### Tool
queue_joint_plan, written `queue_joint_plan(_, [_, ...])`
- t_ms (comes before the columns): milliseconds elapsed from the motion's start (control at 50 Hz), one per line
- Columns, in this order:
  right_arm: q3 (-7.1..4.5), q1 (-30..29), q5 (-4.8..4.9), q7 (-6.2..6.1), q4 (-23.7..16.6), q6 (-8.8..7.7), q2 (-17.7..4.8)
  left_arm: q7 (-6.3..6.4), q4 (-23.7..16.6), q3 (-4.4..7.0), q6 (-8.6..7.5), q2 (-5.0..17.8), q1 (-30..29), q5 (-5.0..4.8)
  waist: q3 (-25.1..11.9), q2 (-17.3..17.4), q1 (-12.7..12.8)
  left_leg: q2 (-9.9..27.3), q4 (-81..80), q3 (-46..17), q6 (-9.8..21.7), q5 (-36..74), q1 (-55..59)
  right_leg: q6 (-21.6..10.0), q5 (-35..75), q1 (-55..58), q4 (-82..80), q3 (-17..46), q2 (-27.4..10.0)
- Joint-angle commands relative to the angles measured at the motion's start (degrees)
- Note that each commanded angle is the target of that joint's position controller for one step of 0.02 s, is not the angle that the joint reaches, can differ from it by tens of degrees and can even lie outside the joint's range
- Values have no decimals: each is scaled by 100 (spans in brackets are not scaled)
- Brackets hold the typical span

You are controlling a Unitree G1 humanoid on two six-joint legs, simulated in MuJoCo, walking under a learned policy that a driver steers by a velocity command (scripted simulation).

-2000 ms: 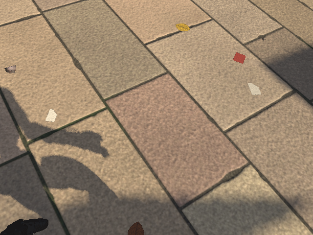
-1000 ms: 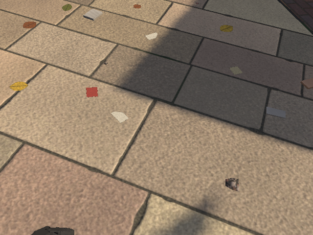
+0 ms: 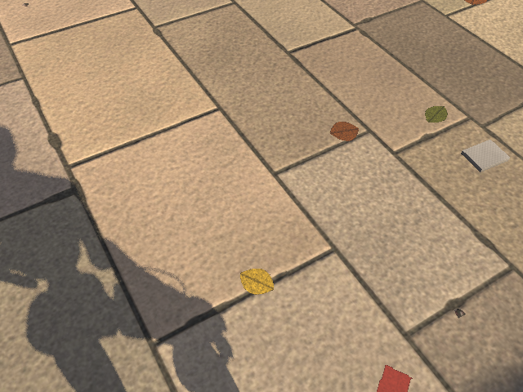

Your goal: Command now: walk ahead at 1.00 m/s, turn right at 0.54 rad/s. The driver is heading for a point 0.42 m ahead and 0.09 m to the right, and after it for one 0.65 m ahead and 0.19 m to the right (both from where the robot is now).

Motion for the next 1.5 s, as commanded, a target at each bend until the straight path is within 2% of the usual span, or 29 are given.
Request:
queue_joint_plan(20, [111,-645,60,69,-1045,-358,-450,8,263,513,88,1143,1539,-16,-1093,-514,578,446,3236,-805,-152,523,-4738,-1515,-2384,4491,-2017,4972,-2012])
queue_joint_plan(60, [177,-1206,-81,97,-1210,-351,-436,22,457,411,49,695,1532,-33,-291,452,309,816,2293,-629,-157,652,-4226,-1085,-1444,2901,-2185,3856,-1477])
queue_joint_plan(120, [315,-1203,-244,174,-1474,-75,-221,77,613,374,-98,741,1619,-99,105,53,-107,1073,1345,-463,-447,313,-4025,-1100,-934,1734,-2450,3249,-1013])
queue_joint_plan(200, [493,-2601,-70,299,-2054,-64,-56,66,549,463,-178,869,1670,-128,540,-161,234,1055,-1071,60,-708,1860,-3268,-807,148,594,-2912,2649,-543])
queue_joint_plan(300, [465,-2946,45,236,-2210,-107,-120,92,662,571,-144,1060,2071,-213,-13,-381,596,673,-2452,71,-522,2763,-2473,-329,2420,1911,-2204,2726,-666])
queue_joint_plan(340, [302,-2245,50,124,-2012,-140,-466,136,652,614,-138,1262,1997,-161,-643,-357,255,389,-2704,45,-398,2026,-1373,-70,3820,2299,-1002,2721,-642])
queue_joint_plan(360, [187,-1322,81,42,-1786,-172,-671,117,597,659,-158,1469,1752,-134,-1158,-379,-293,503,-2737,-59,-329,1721,-301,37,3818,2077,142,2672,-531])
queue_joint_plan(380, [18,-118,27,-81,-1537,-198,-1013,93,491,627,-230,1306,1478,-97,-1763,-295,-872,1121,-2457,-542,-193,814,1091,79,2898,1303,1564,2520,-333])
queue_joint_plan(400, [-137,756,-200,-182,-1393,-193,-1392,124,298,391,-279,327,1584,-167,-2490,942,-895,2868,-2656,-2424,97,-873,2513,86,-1230,-50,3509,1868,96])
queue_joint_plan(420, [-243,340,-153,-113,-1380,-112,-1653,127,-38,267,-201,298,2006,-348,-3122,2254,-397,3686,-3688,-5109,635,-1704,2751,164,-2231,-1126,4658,1338,137])
queue_joint_plan(440, [-159,-260,-90,-86,-1501,-73,-906,174,140,324,-78,727,1378,-170,-2013,1042,-466,3172,-3888,-4294,529,-2163,1876,112,-1490,-1595,4646,1186,-392])
queue_joint_plan(480, [-26,-513,-89,-43,-1318,-83,-327,26,81,353,38,688,709,-13,-830,146,-376,2671,-3971,-2492,359,-255,523,195,-1007,-1475,4200,1021,-714])
queue_joint_plan(540, [77,-100,52,39,-797,-269,14,-63,-206,253,232,198,411,106,-224,384,-18,2405,-3791,-1116,346,3863,-225,375,-1477,-1431,3808,976,-797])
queue_joint_plan(600, [46,-527,207,94,-686,-362,-170,-161,-678,130,196,74,-106,121,-48,674,300,2047,-4139,-74,173,5165,-818,484,-784,-1086,2113,775,-648])
queue_joint_plan(620, [-80,-1540,461,-11,-1070,-310,-429,-140,-567,123,57,84,148,-457,11,657,491,1737,-4236,303,183,4631,-1192,577,-211,-582,1273,689,-667])
queue_joint_plan(720, [-283,-915,496,-133,-893,-332,-1158,-255,-463,261,-73,634,422,-53,-737,356,737,1736,-3237,612,15,5574,-1234,351,1241,2032,-133,370,-29])
queue_joint_plan(760, [-201,-719,496,-107,-864,-262,-989,-84,-278,441,7,1067,1112,32,-1002,11,1165,1356,-1078,743,-351,4418,-1711,-14,2498,3292,-663,764,-311])
queue_joint_plan(780, [-1,14,121,-44,-935,-220,-326,49,-321,427,41,1561,992,113,-1511,-1881,514,576,1618,798,-666,-1759,-3042,-625,6705,4574,108,2300,-1805])
queue_joint_plan(800, [111,995,357,76,-722,-191,-473,11,-556,304,-4,1251,981,213,-3315,-1542,424,418,2879,-694,-685,-2153,-3555,-1784,6763,5553,27,4181,-3002])
queue_joint_plan(820, [-14,534,431,89,-707,-111,-973,-51,-692,312,22,1067,621,55,-3119,-588,568,714,2779,-840,-711,-1696,-3379,-1684,5944,4856,-300,3721,-2620])
queue_joint_plan(840, [-23,-15,422,39,-887,-48,-960,-75,-657,275,17,903,200,-146,-2158,-266,404,919,2296,-590,-742,-1332,-3715,-1408,5003,4029,-525,3182,-2274])
queue_joint_plan(880, [-30,-334,322,-134,-875,110,-804,-41,-565,210,8,677,-113,-175,-1303,163,107,1141,1664,-491,-861,-862,-3426,-1095,4118,2487,-943,2784,-1923])
queue_joint_plan(920, [-23,-209,310,-183,-889,247,-626,-31,-473,226,-4,651,-205,-18,-1170,-161,-119,1178,1150,-470,-889,-674,-2809,-1033,3904,1546,-1240,2477,-1798])
queue_joint_plan(1000, [105,-466,246,-210,-905,303,-135,83,-288,248,61,573,-349,2,-1443,-436,-137,1089,-555,-257,-889,232,-1985,-796,3758,1062,-1351,1690,-1460])
queue_joint_plan(1120, [63,-1042,163,-126,-940,409,-134,84,35,134,180,244,-210,-70,-890,-562,-131,873,-2659,-160,-586,1594,-948,-141,-146,555,-1305,1678,-1090])
queue_joint_plan(1160, [-33,-1316,63,-153,-1143,420,-706,62,236,111,136,133,572,28,-666,463,324,1802,-2977,-975,-93,2615,-700,458,-1857,195,-741,1290,-436])
queue_joint_plan(1180, [-30,-1468,68,-124,-1060,424,-563,110,256,105,170,63,662,-32,-762,1032,421,1891,-3342,-1128,163,1132,-1632,630,-1584,999,-673,878,-314])
queue_joint_plan(1220, [63,-1657,86,-47,-1055,366,-169,193,246,169,292,242,165,1,-307,651,257,1354,-3464,-824,-155,-135,-2234,717,-922,1390,-734,925,-384])
queue_joint_plan(1500, [46,-1302,212,-46,-586,241,-85,339,847,258,370,235,259,-91,-500,-42,109,984,-2968,-404,-193,1682,-1552,692,222,1754,-724,1141,-586])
